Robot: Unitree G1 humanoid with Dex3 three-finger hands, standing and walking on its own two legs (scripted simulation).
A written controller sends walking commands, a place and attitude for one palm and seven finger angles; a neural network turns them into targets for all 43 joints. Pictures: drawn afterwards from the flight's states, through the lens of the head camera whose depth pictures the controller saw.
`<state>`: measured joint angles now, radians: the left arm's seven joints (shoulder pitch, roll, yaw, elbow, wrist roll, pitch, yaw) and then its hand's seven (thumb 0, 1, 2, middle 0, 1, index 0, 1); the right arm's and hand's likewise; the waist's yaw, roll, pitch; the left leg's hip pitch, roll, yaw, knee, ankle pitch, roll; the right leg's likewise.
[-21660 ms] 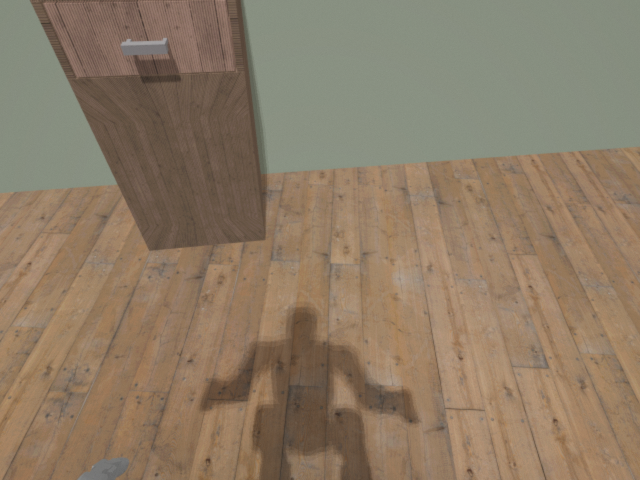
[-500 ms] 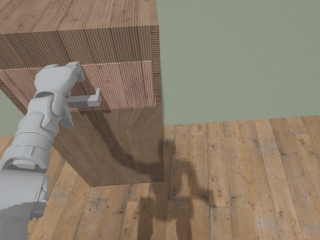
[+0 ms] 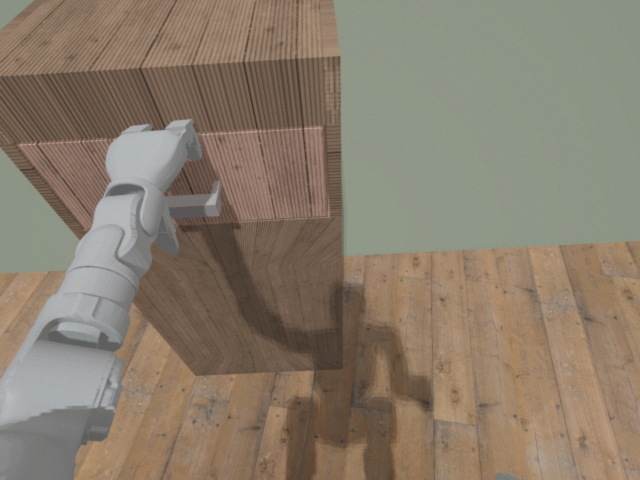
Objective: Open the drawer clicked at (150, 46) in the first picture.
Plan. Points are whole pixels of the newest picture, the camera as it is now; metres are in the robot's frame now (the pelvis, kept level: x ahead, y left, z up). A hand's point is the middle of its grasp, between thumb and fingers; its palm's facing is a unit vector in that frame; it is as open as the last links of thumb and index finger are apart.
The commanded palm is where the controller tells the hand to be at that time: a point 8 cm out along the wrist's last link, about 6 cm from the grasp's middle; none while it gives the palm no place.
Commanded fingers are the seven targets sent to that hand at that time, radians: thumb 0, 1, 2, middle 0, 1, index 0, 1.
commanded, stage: re-aim the fingers above the handle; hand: left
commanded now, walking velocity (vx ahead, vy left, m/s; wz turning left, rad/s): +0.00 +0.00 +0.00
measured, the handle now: (185, 197) +0.51 +0.21 +0.06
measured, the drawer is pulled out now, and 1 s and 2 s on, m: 0.00 0.00 0.00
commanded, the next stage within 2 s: lower the fingers behind the handle in 0.80 s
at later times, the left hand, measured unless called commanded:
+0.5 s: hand (193, 183) +0.47 +0.17 +0.13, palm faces +0.10 -0.05 -0.99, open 13.7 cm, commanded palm +0.44 +0.23 +0.18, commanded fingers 0.00 -0.50 0.30 -0.30 -1.20 -0.30 -1.20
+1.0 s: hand (148, 203) +0.45 +0.23 +0.11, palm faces -0.10 +0.00 -1.00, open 13.7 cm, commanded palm +0.45 +0.23 +0.17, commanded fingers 0.00 -0.50 0.30 -0.30 -1.20 -0.30 -1.20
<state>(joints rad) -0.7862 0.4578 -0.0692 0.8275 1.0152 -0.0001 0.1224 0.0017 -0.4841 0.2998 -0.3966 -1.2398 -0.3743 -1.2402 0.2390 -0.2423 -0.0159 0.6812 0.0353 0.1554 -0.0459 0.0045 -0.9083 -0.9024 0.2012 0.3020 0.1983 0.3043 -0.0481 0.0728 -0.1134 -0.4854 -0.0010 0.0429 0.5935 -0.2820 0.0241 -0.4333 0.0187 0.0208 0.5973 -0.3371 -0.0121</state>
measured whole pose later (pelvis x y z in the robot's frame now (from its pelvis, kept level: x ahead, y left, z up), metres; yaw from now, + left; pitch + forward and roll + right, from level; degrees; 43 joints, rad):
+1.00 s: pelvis -0.01 -0.02 +0.00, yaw +0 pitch +10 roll +0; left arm -0.84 0.60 -0.05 0.96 1.02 -0.06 0.03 0.00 -0.48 0.30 -0.33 -1.20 -0.33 -1.21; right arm 0.31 -0.31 -0.03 0.67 0.06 0.11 -0.11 0.00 -0.91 -0.90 0.20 0.30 0.20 0.30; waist -0.08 0.05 -0.08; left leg -0.51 0.03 0.03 0.58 -0.26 0.00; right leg -0.46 0.05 0.00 0.59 -0.32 -0.04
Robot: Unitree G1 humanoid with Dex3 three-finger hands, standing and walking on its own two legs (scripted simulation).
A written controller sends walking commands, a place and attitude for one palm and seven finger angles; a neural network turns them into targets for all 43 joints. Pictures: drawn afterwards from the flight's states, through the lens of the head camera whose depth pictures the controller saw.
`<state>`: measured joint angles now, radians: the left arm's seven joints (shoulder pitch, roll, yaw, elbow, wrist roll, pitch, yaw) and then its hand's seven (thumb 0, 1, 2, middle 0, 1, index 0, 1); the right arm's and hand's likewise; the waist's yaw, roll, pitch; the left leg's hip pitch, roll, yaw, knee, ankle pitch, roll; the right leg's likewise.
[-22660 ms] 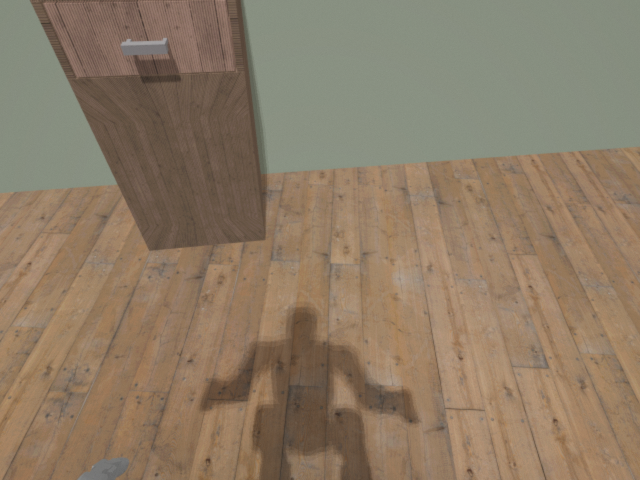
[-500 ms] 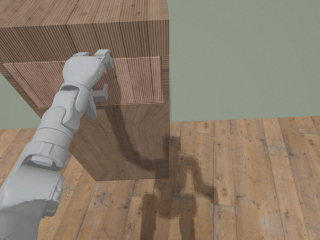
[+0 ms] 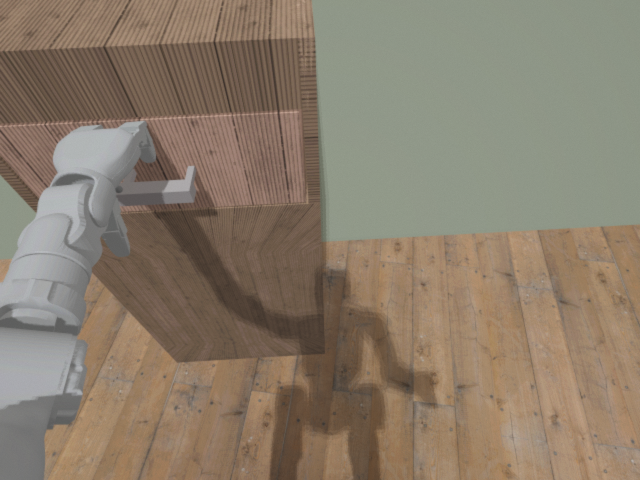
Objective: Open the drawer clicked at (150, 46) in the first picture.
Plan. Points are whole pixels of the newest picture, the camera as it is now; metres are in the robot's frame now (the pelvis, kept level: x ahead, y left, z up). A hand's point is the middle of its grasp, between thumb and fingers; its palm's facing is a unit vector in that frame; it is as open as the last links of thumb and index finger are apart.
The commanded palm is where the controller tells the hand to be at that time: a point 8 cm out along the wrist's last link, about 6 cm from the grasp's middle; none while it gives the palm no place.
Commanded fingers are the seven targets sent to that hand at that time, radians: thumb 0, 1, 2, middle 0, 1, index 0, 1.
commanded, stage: lower the fingers behind the handle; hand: left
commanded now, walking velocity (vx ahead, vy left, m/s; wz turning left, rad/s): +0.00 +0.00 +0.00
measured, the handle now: (158, 182) +0.52 +0.23 +0.06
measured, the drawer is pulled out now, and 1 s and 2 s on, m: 0.00 0.00 0.00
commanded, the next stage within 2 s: lift the fingers back up to retry in 1.50 s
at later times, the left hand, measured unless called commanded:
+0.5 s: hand (142, 192) +0.48 +0.23 +0.09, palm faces +0.03 -0.03 -1.00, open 13.5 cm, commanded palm +0.46 +0.24 +0.13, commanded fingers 0.00 -0.50 0.30 -0.30 -1.20 -0.30 -1.20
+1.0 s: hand (138, 202) +0.47 +0.24 +0.07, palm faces +0.01 +0.00 -1.00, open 13.7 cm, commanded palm +0.46 +0.25 +0.10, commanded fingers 0.00 -0.50 0.30 -0.30 -1.20 -0.30 -1.20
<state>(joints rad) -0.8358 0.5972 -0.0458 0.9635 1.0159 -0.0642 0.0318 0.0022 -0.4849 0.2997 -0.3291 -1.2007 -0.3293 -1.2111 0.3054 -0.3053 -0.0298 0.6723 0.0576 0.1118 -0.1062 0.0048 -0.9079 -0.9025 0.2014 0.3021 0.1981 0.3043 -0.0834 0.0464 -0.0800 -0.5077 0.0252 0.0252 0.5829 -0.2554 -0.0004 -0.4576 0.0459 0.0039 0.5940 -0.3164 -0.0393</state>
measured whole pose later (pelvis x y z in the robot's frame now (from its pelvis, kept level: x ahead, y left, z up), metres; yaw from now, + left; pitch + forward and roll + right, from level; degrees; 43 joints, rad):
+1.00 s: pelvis -0.01 +0.02 -0.02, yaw +0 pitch +15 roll -1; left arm -0.87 0.52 -0.09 0.99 1.05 -0.06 0.21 0.00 -0.48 0.30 -0.33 -1.31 -0.34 -1.24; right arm 0.38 -0.28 -0.05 0.70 0.03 0.12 -0.05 0.00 -0.91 -0.90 0.20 0.30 0.20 0.30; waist -0.09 0.04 -0.12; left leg -0.68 0.01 0.02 0.72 -0.30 0.02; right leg -0.62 0.03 -0.01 0.71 -0.35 -0.02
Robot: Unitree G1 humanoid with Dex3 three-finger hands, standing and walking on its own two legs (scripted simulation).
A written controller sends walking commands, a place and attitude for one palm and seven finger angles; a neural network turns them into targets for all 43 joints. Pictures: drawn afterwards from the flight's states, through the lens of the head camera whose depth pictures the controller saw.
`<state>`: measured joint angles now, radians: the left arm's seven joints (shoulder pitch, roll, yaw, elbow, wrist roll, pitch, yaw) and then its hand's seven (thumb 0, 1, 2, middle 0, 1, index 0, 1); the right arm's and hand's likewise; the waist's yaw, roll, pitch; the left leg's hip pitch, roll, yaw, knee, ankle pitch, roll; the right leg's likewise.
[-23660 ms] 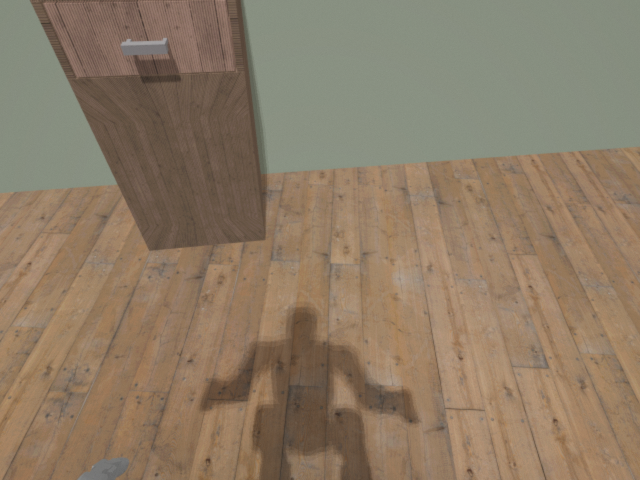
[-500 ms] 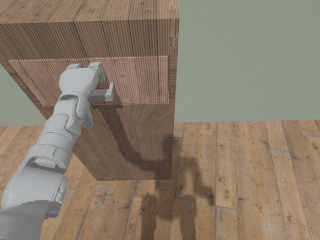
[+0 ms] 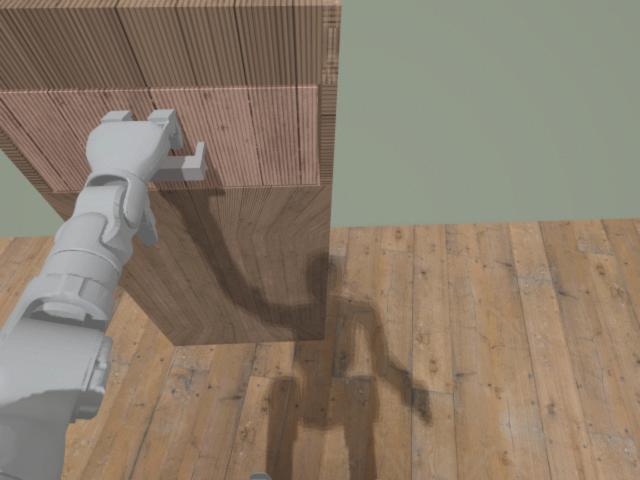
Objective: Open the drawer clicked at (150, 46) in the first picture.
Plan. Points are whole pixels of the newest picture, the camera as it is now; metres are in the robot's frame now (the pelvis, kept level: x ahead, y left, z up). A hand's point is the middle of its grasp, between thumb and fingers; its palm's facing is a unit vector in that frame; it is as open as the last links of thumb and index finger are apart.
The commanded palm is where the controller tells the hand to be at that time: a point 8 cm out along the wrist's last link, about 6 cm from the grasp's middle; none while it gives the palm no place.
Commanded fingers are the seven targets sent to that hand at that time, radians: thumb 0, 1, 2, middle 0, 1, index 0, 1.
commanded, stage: lower the fingers behind the handle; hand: left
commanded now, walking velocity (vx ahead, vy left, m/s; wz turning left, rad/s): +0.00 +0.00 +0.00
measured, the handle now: (166, 158) +0.53 +0.21 +0.08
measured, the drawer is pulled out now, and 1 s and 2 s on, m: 0.00 0.00 0.00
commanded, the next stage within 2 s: lift the fingers back up to retry in 0.50 s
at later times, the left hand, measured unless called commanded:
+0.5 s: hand (147, 177) +0.49 +0.22 +0.09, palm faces +0.01 +0.00 -1.00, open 13.6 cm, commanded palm +0.47 +0.23 +0.11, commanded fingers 0.00 -0.50 0.30 -0.30 -1.20 -0.30 -1.20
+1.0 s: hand (138, 171) +0.49 +0.23 +0.10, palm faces +0.01 -0.04 -1.00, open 13.6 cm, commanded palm +0.46 +0.23 +0.17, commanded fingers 0.00 -0.50 0.30 -0.30 -1.20 -0.30 -1.20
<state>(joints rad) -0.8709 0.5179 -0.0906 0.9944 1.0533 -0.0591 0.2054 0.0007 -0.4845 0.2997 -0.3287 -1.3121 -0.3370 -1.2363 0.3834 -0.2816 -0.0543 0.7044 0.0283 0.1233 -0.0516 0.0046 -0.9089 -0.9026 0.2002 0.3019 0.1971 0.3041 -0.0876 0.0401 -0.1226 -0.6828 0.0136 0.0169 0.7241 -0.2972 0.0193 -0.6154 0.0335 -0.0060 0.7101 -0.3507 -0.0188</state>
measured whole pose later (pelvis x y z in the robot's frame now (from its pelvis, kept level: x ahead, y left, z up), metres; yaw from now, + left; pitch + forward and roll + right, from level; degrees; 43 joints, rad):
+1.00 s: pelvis +0.01 +0.01 +0.00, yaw -1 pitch +13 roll -1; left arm -0.79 0.52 -0.03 0.90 1.04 -0.06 0.15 0.00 -0.48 0.30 -0.33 -1.24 -0.36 -1.22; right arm 0.36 -0.25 -0.04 0.68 0.03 0.11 -0.06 0.00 -0.91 -0.90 0.20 0.30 0.20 0.30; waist -0.09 0.06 -0.13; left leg -0.63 0.01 0.04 0.70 -0.31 0.04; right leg -0.56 0.03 0.02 0.67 -0.35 0.00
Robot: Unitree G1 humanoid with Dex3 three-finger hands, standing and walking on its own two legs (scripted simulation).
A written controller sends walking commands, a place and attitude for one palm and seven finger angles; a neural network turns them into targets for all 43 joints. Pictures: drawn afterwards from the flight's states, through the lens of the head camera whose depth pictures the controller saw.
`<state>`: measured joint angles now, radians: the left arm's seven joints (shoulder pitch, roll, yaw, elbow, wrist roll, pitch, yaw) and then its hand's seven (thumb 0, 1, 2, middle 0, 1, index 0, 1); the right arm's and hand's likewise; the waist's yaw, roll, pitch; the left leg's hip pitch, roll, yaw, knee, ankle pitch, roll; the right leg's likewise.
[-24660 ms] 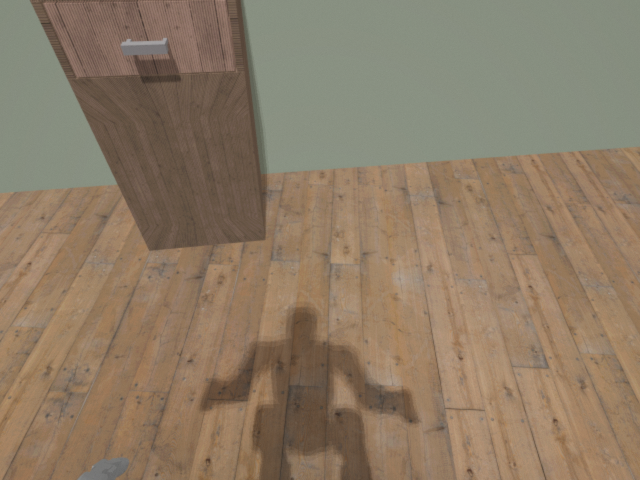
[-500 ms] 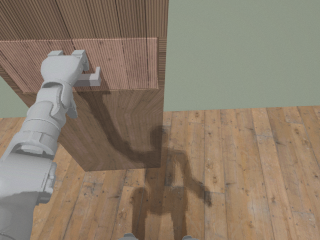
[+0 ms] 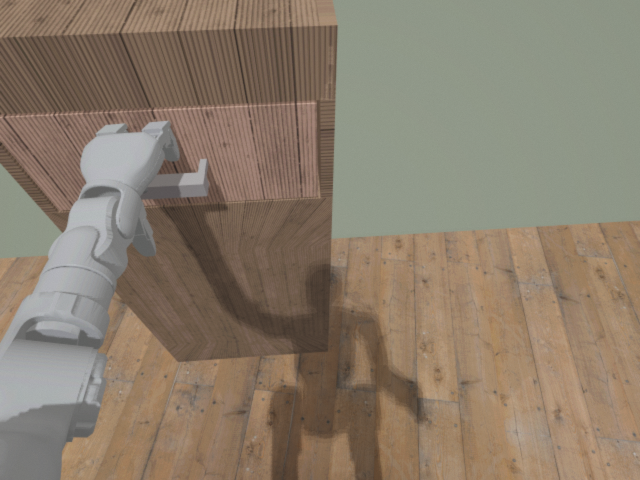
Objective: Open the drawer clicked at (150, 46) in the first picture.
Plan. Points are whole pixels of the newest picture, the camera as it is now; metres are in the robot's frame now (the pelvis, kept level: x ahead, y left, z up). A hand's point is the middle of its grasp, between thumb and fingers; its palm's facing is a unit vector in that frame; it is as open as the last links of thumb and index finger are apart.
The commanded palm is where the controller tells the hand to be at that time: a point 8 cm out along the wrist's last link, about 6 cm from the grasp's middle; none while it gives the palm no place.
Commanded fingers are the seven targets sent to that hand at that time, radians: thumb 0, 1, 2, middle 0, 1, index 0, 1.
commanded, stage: lift the fingers back up to retry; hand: left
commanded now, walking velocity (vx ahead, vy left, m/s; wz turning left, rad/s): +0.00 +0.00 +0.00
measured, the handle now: (170, 176) +0.52 +0.20 +0.08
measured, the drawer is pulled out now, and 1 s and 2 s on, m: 0.00 0.00 0.00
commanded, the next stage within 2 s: re-aim the fingers above the handle in 0.38 s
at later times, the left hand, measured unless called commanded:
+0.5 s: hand (136, 187) +0.45 +0.22 +0.12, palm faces -0.05 -0.05 -1.00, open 13.8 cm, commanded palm +0.44 +0.23 +0.19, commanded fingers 0.00 -0.50 0.30 -0.30 -1.20 -0.30 -1.20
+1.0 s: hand (158, 167) +0.47 +0.19 +0.14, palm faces +0.02 -0.08 -1.00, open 13.8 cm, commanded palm +0.45 +0.23 +0.19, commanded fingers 0.00 -0.50 0.30 -0.30 -1.20 -0.30 -1.20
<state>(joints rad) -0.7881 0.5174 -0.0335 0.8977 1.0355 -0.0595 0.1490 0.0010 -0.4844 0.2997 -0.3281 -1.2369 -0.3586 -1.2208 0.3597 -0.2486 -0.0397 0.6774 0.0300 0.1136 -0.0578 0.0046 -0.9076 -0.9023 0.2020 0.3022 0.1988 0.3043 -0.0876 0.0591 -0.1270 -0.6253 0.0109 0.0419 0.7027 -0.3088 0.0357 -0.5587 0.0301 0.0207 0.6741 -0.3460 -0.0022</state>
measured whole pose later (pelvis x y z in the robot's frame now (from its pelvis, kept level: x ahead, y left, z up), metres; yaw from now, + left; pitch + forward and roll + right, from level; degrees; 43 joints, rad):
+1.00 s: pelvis +0.01 -0.01 +0.01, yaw +1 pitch +10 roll +0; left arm -0.76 0.50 -0.06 0.75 0.97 -0.12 0.04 0.00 -0.48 0.30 -0.33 -1.20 -0.32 -1.20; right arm 0.28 -0.27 -0.04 0.69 0.04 0.15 -0.06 0.01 -0.91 -0.90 0.20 0.30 0.20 0.30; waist -0.06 0.06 -0.10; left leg -0.49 0.00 0.03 0.61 -0.29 0.02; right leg -0.43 0.03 0.01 0.60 -0.34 -0.02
